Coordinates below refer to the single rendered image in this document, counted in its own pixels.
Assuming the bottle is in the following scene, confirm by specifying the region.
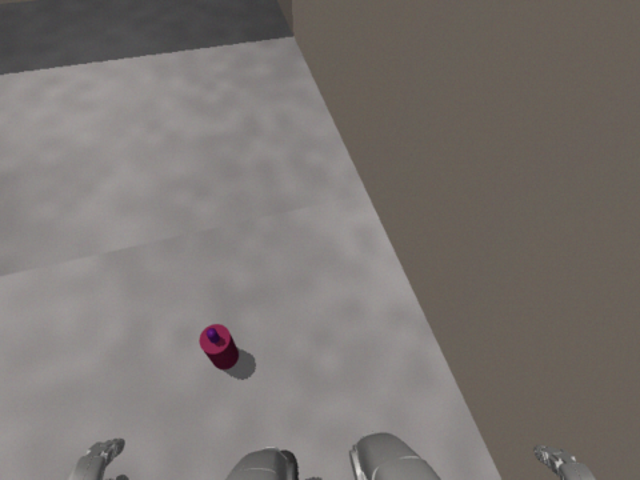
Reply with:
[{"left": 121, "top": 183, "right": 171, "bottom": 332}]
[{"left": 199, "top": 324, "right": 239, "bottom": 370}]

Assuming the left robot hand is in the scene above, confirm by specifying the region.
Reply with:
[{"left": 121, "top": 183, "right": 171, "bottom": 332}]
[{"left": 66, "top": 438, "right": 129, "bottom": 480}]

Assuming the left robot foot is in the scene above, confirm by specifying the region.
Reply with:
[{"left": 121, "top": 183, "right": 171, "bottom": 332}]
[{"left": 281, "top": 450, "right": 298, "bottom": 480}]

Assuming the right robot hand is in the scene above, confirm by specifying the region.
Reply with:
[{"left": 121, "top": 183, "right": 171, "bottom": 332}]
[{"left": 534, "top": 445, "right": 597, "bottom": 480}]

